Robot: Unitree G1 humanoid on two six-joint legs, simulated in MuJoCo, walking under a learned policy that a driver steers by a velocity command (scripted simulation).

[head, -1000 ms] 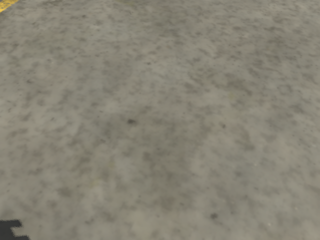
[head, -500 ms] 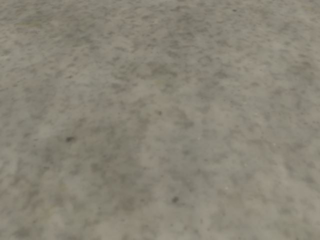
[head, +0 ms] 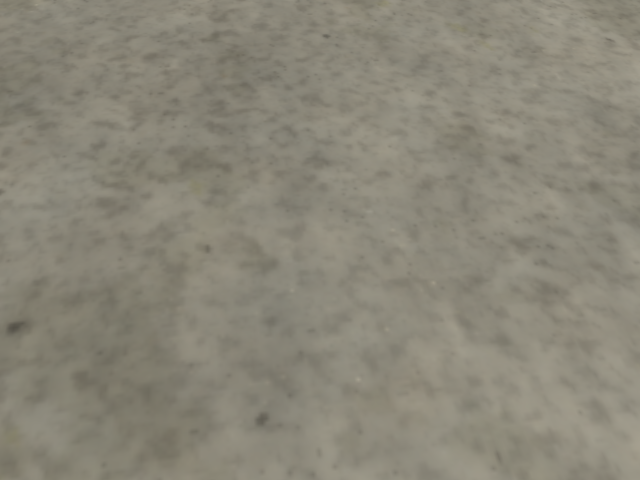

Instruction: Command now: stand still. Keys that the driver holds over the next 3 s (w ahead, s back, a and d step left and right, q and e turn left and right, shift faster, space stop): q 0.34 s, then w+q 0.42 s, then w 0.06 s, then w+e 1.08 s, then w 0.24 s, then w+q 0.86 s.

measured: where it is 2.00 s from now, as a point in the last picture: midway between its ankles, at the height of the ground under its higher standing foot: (191, 386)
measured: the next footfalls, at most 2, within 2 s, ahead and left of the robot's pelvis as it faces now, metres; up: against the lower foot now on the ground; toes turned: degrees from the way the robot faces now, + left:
right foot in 0.40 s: +0.04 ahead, -0.10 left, +0.00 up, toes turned +18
left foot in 0.92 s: +0.22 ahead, +0.22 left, +0.00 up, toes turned +30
